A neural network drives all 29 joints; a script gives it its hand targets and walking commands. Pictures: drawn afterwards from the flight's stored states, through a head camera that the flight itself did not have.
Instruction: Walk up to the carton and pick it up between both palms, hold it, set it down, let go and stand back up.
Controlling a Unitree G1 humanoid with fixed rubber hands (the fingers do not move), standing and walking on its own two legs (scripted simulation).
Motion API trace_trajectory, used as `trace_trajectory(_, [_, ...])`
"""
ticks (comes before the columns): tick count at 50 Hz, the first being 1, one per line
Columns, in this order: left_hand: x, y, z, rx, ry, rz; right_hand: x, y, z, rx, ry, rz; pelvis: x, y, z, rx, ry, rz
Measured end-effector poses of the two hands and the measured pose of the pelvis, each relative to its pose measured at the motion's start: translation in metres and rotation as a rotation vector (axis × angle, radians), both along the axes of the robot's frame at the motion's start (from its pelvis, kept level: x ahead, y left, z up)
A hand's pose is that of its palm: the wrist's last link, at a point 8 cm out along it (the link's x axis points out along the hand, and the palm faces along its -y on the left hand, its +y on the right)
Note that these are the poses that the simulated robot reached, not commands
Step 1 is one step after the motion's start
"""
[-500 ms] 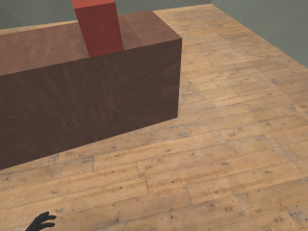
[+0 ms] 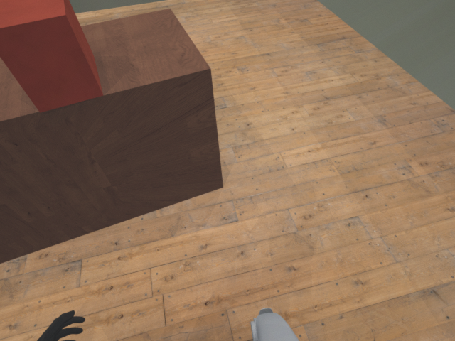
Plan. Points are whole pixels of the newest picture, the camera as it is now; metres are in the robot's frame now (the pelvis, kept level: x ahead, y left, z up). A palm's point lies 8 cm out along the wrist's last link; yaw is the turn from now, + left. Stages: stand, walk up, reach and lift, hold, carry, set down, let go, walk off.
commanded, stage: walk up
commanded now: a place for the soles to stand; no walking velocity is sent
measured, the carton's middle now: (50, 46) +0.98 +0.47 +0.08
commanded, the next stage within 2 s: none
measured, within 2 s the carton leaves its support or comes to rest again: neither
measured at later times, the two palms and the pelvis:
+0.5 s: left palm (197, 265) +0.30 +0.05 -0.06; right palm out of the picture +0.10 -0.63 -0.08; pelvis +0.12 -0.26 -0.01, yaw +4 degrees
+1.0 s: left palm (217, 241) +0.34 +0.01 -0.05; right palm out of the picture +0.38 -0.65 -0.11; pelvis +0.28 -0.32 +0.01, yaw +9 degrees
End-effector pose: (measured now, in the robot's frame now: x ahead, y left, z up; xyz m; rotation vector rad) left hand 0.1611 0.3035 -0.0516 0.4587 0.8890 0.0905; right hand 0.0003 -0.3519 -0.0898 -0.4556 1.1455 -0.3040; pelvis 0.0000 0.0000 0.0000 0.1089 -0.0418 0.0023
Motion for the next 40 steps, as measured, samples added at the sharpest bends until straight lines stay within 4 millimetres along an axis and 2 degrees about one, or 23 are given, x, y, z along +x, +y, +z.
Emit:
trace_trajectory(2, [0.013,-0.027,-0.013,0.006,-0.030,0.010,0.023,-0.029,-0.019,0.003,-0.009,0.011,0.015,-0.029,-0.017,0.001,-0.023,0.005])
trace_trajectory(4, [0.015,-0.049,-0.025,0.012,-0.045,0.044,0.047,-0.050,-0.036,0.015,-0.014,0.027,0.026,-0.054,-0.030,-0.002,-0.052,0.028])
trace_trajectory(6, [0.014,-0.066,-0.025,0.016,-0.042,0.088,0.071,-0.066,-0.040,0.032,-0.017,0.050,0.037,-0.074,-0.031,-0.001,-0.069,0.054])
trace_trajectory(9, [0.020,-0.087,-0.006,0.025,-0.046,0.127,0.097,-0.090,-0.022,0.047,-0.022,0.074,0.051,-0.100,-0.012,-0.015,-0.081,0.074])
trace_trajectory(12, [0.035,-0.112,0.016,0.007,-0.058,0.156,0.110,-0.120,0.011,0.027,-0.008,0.073,0.067,-0.128,0.013,-0.033,-0.049,0.084])
trace_trajectory(14, [0.050,-0.129,0.024,-0.013,-0.065,0.177,0.107,-0.143,0.032,0.001,0.015,0.066,0.077,-0.147,0.026,-0.033,-0.019,0.087])
trace_trajectory(16, [0.075,-0.149,0.023,-0.025,-0.071,0.173,0.084,-0.173,0.046,-0.046,0.061,0.049,0.083,-0.166,0.027,-0.044,-0.001,0.080])
trace_trajectory(18, [0.101,-0.166,0.018,-0.016,-0.103,0.142,0.054,-0.204,0.044,-0.106,0.151,0.017,0.088,-0.183,0.015,-0.070,0.001,0.116])
trace_trajectory(19, [0.108,-0.177,0.014,-0.014,-0.111,0.133,0.047,-0.215,0.040,-0.113,0.184,-0.004,0.091,-0.194,0.010,-0.059,-0.007,0.113])
trace_trajectory(21, [0.117,-0.201,0.005,-0.024,-0.093,0.112,0.052,-0.235,0.032,-0.112,0.176,-0.026,0.100,-0.215,0.004,-0.052,-0.009,0.095])
trace_trajectory(24, [0.130,-0.240,-0.006,-0.042,-0.065,0.092,0.088,-0.264,0.018,-0.088,0.104,-0.015,0.115,-0.251,-0.004,-0.044,0.008,0.080])
trace_trajectory(27, [0.146,-0.279,-0.019,-0.019,-0.095,0.084,0.127,-0.300,-0.010,-0.058,0.068,0.003,0.130,-0.289,-0.023,-0.048,0.006,0.059])
trace_trajectory(30, [0.140,-0.305,-0.024,-0.005,-0.098,0.123,0.166,-0.313,-0.030,-0.010,0.063,0.036,0.144,-0.313,-0.028,-0.064,-0.030,0.102])
trace_trajectory(35, [0.124,-0.315,0.004,0.069,-0.043,0.201,0.240,-0.318,-0.024,0.063,-0.006,0.096,0.180,-0.331,-0.004,-0.057,-0.044,0.118])
trace_trajectory(40, [0.128,-0.315,0.028,0.118,-0.012,0.250,0.299,-0.315,-0.016,0.115,-0.021,0.140,0.213,-0.338,0.014,-0.049,-0.033,0.123])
